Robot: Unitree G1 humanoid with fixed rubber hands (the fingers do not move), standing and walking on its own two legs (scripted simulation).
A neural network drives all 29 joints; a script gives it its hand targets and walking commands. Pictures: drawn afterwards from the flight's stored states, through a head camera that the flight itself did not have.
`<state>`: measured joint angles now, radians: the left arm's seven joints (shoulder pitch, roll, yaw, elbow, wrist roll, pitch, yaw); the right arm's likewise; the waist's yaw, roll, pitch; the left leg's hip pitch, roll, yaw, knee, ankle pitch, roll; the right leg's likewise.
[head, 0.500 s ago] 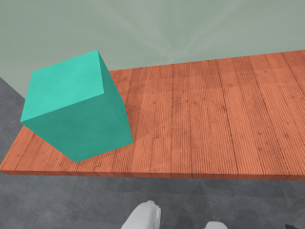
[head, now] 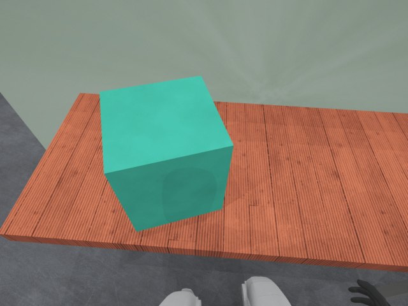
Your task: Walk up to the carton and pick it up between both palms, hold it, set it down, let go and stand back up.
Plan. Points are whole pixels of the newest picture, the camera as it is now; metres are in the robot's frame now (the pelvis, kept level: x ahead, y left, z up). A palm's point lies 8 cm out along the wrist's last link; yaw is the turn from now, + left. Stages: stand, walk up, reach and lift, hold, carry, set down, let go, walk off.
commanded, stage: walk up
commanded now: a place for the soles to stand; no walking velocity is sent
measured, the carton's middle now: (167, 156) +0.42 +0.09 +0.02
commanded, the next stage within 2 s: none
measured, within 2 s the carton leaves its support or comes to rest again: neither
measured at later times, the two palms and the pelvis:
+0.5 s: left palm out of the picture +0.06 +0.26 -0.09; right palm out of the picture +0.10 -0.37 -0.12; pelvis +0.00 -0.07 -0.01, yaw -1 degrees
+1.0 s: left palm out of the picture +0.00 +0.29 -0.11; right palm out of the picture -0.01 -0.35 -0.11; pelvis -0.06 -0.03 -0.01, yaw +1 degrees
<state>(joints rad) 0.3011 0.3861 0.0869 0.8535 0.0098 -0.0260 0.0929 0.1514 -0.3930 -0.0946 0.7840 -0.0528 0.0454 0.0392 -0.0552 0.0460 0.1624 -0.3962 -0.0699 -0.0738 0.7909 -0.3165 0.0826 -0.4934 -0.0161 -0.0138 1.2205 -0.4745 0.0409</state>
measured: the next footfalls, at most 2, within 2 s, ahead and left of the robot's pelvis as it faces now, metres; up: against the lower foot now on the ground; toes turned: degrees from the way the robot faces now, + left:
right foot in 0.46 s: +0.11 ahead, -0.18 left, +0.00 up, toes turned -1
left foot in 0.92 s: -0.04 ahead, +0.07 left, +0.00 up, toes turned -3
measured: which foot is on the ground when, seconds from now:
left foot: down 0.00-0.46, up 0.48-0.90, down 0.92-1.00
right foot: up 0.00-0.44, down 0.46-0.94, up 0.96-1.00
